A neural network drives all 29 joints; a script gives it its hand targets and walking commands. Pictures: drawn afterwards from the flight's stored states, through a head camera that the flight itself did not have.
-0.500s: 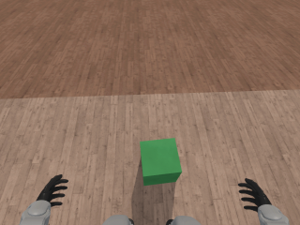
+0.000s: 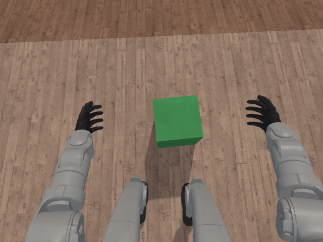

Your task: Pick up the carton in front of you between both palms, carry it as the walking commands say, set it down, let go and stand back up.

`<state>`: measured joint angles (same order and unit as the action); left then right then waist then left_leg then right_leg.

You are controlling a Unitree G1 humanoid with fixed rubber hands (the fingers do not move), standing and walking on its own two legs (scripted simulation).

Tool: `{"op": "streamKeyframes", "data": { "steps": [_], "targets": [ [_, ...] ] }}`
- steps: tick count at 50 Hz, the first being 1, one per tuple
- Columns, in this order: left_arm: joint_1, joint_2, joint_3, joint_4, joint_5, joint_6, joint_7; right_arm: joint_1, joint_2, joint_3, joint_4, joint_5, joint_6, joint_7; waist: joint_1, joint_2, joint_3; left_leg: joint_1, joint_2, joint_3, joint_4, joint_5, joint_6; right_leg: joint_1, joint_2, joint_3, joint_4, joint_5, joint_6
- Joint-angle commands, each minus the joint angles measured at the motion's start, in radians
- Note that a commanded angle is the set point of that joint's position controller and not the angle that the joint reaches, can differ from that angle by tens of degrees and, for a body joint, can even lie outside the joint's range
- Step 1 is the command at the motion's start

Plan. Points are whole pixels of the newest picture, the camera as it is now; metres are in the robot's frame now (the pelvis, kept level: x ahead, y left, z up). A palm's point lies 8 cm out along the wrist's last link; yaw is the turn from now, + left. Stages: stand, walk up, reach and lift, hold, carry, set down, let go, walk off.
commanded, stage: reach and lift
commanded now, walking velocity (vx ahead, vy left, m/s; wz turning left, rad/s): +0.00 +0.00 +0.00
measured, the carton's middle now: (175, 124) +0.49 -0.04 -0.57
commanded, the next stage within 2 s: none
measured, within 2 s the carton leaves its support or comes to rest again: neither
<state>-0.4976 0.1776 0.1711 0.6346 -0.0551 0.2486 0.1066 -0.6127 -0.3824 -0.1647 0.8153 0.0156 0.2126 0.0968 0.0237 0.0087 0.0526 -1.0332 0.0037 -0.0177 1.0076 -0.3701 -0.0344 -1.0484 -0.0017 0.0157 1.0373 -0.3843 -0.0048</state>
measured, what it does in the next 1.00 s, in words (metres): lowers itself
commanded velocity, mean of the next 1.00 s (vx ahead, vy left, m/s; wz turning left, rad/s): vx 0.00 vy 0.00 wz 0.00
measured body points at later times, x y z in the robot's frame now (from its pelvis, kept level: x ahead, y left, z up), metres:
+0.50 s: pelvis -0.02 -0.01 -0.05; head +0.31 -0.04 +0.26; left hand +0.49 +0.16 -0.17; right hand +0.54 -0.22 -0.17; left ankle +0.05 +0.14 -0.66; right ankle +0.05 -0.11 -0.66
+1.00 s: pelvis -0.05 +0.01 -0.24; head +0.31 -0.03 +0.02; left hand +0.48 +0.16 -0.41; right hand +0.51 -0.22 -0.41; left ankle +0.05 +0.14 -0.66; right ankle +0.05 -0.12 -0.66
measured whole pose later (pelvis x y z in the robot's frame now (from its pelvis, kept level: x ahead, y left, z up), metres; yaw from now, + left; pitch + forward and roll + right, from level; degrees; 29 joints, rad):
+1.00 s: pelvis -0.05 +0.01 -0.24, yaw +3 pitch +47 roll +5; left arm -1.23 0.15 0.26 0.81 -0.13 0.14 0.22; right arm -1.39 -0.51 -0.10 1.07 0.11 0.11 0.03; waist 0.02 0.03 0.14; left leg -2.16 -0.07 -0.02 1.87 -0.53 -0.08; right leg -2.19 0.05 0.09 1.92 -0.53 0.03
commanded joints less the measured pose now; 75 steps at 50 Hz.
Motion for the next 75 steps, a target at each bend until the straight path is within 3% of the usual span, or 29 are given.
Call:
{"op": "streamKeyframes", "data": {
  "steps": [1,7,13,16,23,26,29,34,40,47,55,60,64,67,71,75],
  "targets": [
    [-0.298,0.088,0.058,-0.074,0.002,-0.007,0.030,-0.365,-0.172,-0.039,-0.032,0.003,-0.011,0.006,0.007,-0.061,-0.652,0.158,-0.050,0.054,-0.063,0.214,-0.031,0.299,0.038,-0.007,-0.088,0.275,0.018],
    [-0.602,0.074,0.113,-0.014,0.015,0.011,0.067,-0.707,-0.201,-0.035,0.101,0.001,0.004,0.011,0.031,-0.085,-0.793,0.054,-0.058,0.089,-0.040,0.073,-0.038,0.239,0.042,-0.007,-0.086,0.117,0.026],
    [-0.833,0.035,0.189,0.049,0.056,0.003,0.071,-0.971,-0.218,-0.076,0.213,-0.046,-0.011,0.012,0.029,-0.105,-0.896,-0.042,-0.077,0.102,-0.003,0.056,-0.042,0.175,0.050,-0.006,-0.060,0.103,0.022],
    [-0.861,0.019,0.236,0.054,0.096,-0.011,0.066,-1.013,-0.205,-0.107,0.231,-0.086,-0.023,0.014,0.033,-0.113,-0.967,-0.067,-0.085,0.109,0.007,0.102,-0.042,0.200,0.052,0.001,-0.040,0.185,0.023],
    [-0.785,-0.031,0.299,-0.006,0.170,-0.079,0.032,-0.982,-0.113,-0.164,0.154,-0.157,-0.069,0.011,0.035,-0.148,-1.071,-0.210,-0.103,0.112,0.035,0.291,-0.037,0.300,0.056,0.025,0.037,0.530,0.025],
    [-0.735,-0.054,0.311,0.000,0.183,-0.116,0.020,-0.925,-0.062,-0.187,0.135,-0.176,-0.094,0.002,0.019,-0.156,-1.059,-0.338,-0.106,0.103,0.085,0.330,-0.043,0.265,0.049,0.038,0.104,0.658,0.025],
    [-0.695,-0.070,0.306,0.029,0.182,-0.151,0.017,-0.852,-0.028,-0.204,0.134,-0.180,-0.118,-0.012,0.001,-0.134,-1.037,-0.442,-0.103,0.093,0.171,0.348,-0.053,0.128,0.046,0.043,0.190,0.699,0.025],
    [-0.706,-0.067,0.266,0.057,0.143,-0.178,0.035,-0.828,-0.056,-0.181,0.138,-0.136,-0.144,-0.040,-0.017,-0.067,-1.048,-0.478,-0.102,0.086,0.360,0.384,-0.066,-0.178,0.058,0.019,0.342,0.575,0.029],
    [-0.776,-0.008,0.162,0.053,0.039,-0.170,0.074,-0.897,-0.163,-0.070,0.128,-0.010,-0.154,-0.061,-0.025,-0.059,-1.192,-0.445,-0.104,0.095,0.577,0.394,-0.069,-0.332,0.056,-0.008,0.546,0.483,0.037],
    [-0.943,0.058,0.089,0.041,-0.070,-0.128,0.111,-1.072,-0.257,0.048,0.119,0.101,-0.126,-0.071,-0.017,-0.110,-1.252,-0.454,-0.095,0.111,0.751,0.231,-0.061,-0.391,0.034,-0.033,0.713,0.270,0.039],
    [-1.101,0.101,0.093,0.220,-0.086,-0.123,0.105,-1.199,-0.274,0.100,0.283,0.126,-0.108,-0.069,0.001,-0.118,-0.983,-0.621,-0.070,0.121,0.869,0.016,-0.056,-0.531,0.003,-0.017,0.813,0.038,0.028],
    [-1.170,0.120,0.099,0.304,-0.078,-0.154,0.084,-1.267,-0.284,0.114,0.354,0.123,-0.131,-0.073,-0.005,-0.099,-0.873,-0.668,-0.062,0.119,0.950,0.009,-0.056,-0.579,-0.008,0.004,0.879,0.031,0.022],
    [-1.218,0.145,0.071,0.313,-0.102,-0.182,0.082,-1.329,-0.294,0.130,0.330,0.152,-0.157,-0.087,-0.014,-0.077,-0.879,-0.649,-0.057,0.113,1.009,0.066,-0.049,-0.585,-0.007,0.010,0.933,0.094,0.017],
    [-1.220,0.154,0.042,0.298,-0.123,-0.200,0.090,-1.325,-0.298,0.157,0.327,0.186,-0.172,-0.101,-0.004,-0.052,-0.936,-0.629,-0.058,0.123,1.043,0.139,-0.049,-0.530,-0.004,0.018,0.969,0.185,0.015],
    [-1.142,0.111,-0.003,0.330,-0.165,-0.212,0.081,-1.251,-0.256,0.180,0.328,0.194,-0.181,-0.116,-0.020,-0.087,-0.967,-0.665,-0.068,0.129,1.065,0.198,-0.048,-0.440,0.000,0.018,0.994,0.299,0.018],
    [-1.107,0.097,-0.010,0.326,-0.170,-0.219,0.085,-1.198,-0.237,0.160,0.321,0.176,-0.183,-0.121,-0.032,-0.088,-0.963,-0.671,-0.078,0.118,1.059,0.212,-0.047,-0.469,0.002,0.009,0.994,0.290,0.019]
  ]
}}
